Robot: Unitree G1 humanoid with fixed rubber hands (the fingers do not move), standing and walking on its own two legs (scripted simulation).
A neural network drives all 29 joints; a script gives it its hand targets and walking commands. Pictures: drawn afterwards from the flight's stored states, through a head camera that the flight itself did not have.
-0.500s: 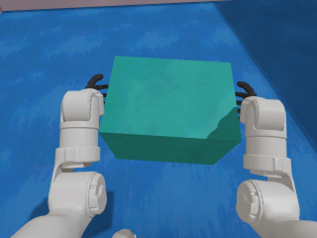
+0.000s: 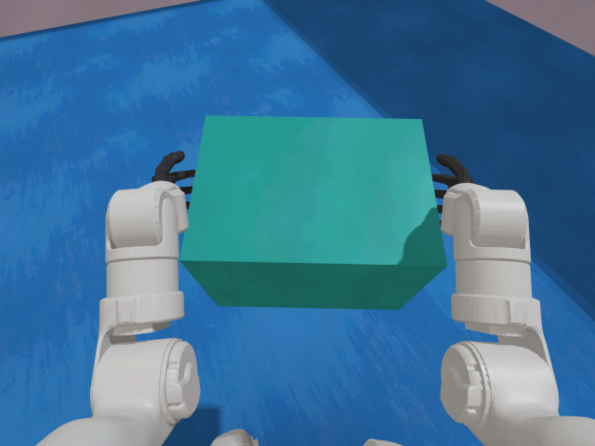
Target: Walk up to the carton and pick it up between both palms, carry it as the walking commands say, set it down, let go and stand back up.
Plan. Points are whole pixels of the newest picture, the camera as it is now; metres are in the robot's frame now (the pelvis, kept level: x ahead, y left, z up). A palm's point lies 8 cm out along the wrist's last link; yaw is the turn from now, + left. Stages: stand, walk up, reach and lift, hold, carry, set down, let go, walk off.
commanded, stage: carry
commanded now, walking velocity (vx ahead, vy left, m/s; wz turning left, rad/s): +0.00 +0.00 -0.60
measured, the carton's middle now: (310, 221) +0.40 +0.03 +0.05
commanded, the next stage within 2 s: none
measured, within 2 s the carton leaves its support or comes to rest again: neither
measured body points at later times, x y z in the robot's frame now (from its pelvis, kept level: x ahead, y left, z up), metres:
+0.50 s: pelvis -0.11 +0.01 +0.01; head -0.09 +0.01 +0.46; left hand +0.29 +0.12 +0.12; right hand +0.21 -0.25 +0.13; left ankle -0.08 +0.12 -0.72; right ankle -0.04 -0.11 -0.71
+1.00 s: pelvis -0.17 +0.02 +0.01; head -0.19 +0.03 +0.46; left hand +0.22 +0.10 +0.13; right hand +0.13 -0.26 +0.14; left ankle -0.08 +0.12 -0.72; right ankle -0.07 -0.12 -0.72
